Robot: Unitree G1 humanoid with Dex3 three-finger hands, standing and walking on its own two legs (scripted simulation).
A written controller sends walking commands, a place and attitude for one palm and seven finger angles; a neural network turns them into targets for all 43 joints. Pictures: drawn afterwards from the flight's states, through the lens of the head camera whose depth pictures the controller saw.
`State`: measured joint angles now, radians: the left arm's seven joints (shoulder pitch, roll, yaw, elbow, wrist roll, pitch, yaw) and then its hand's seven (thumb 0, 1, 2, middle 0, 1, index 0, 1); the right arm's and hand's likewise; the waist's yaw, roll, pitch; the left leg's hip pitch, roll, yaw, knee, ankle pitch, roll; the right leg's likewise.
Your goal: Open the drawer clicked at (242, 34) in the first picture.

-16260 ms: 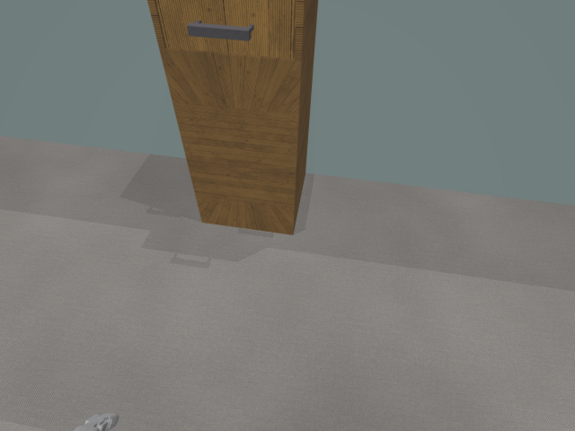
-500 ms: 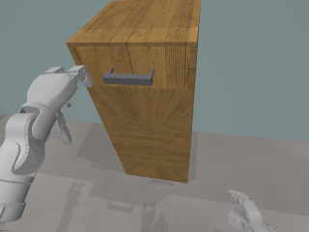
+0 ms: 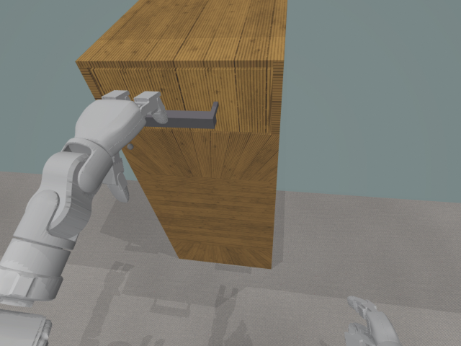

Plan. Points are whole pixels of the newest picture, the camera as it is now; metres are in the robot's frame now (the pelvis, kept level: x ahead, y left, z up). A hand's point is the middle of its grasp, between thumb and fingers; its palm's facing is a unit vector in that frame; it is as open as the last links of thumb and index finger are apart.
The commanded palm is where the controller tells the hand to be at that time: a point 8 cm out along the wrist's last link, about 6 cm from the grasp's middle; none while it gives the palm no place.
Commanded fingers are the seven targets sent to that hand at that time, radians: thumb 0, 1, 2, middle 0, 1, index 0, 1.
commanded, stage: move the hooked fingers above the handle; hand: left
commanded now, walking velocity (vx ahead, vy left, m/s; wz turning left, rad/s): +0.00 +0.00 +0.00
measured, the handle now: (179, 112) +0.55 +0.17 +0.11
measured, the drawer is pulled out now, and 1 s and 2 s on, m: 0.00 0.00 0.00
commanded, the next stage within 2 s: none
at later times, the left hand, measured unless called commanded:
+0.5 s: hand (162, 126) +0.43 +0.16 +0.17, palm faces +0.05 -0.05 -1.00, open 13.8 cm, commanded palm +0.41 +0.19 +0.24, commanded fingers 0.00 -0.50 0.30 -0.30 -1.20 -0.30 -1.20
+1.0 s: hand (188, 106) +0.50 +0.13 +0.17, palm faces +0.06 -0.08 -1.00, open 13.8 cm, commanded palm +0.48 +0.18 +0.23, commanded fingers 0.00 -0.50 0.30 -0.30 -1.20 -0.30 -1.20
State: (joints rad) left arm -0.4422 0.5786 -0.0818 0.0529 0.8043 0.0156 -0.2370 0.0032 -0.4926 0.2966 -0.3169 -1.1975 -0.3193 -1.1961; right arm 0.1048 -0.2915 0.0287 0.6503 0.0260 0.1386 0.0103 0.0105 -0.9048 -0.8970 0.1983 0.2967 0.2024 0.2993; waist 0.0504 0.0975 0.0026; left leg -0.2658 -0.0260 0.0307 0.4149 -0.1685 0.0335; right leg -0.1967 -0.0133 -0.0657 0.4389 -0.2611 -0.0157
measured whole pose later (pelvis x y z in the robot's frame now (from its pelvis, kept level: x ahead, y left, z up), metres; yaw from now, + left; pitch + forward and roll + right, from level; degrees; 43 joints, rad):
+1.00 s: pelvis +0.03 -0.01 +0.00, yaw -1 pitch +7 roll +1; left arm -0.85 0.48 -0.18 0.61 0.88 -0.02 -0.05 0.01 -0.49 0.30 -0.32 -1.20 -0.32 -1.20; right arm 0.18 -0.28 0.00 0.69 0.04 0.17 -0.04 0.01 -0.91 -0.90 0.20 0.30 0.20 0.30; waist -0.03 0.06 -0.04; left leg -0.36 -0.01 0.04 0.47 -0.23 0.02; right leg -0.30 0.00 -0.05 0.49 -0.32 -0.03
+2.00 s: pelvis +0.02 +0.00 -0.01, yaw -3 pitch +8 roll +0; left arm -0.95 0.55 -0.10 0.87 0.97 0.06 -0.11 0.01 -0.49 0.30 -0.36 -1.23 -0.36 -1.24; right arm 0.23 -0.24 0.03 0.65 0.06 0.20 -0.05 0.01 -0.90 -0.90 0.20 0.30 0.21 0.30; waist -0.06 0.06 -0.08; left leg -0.39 -0.01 0.08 0.48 -0.22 0.04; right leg -0.34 0.00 -0.01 0.50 -0.29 -0.01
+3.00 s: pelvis +0.03 -0.01 -0.01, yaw -2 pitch +9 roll +0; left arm -0.95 0.52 -0.13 0.75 0.90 -0.06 -0.05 0.00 -0.49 0.30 -0.44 -1.28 -0.35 -1.22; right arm 0.24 -0.30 -0.02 0.71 0.05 0.16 -0.04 0.01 -0.91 -0.90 0.20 0.30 0.20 0.30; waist -0.04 0.06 -0.08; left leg -0.42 0.00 0.05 0.51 -0.24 0.02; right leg -0.35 0.01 -0.04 0.50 -0.31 -0.03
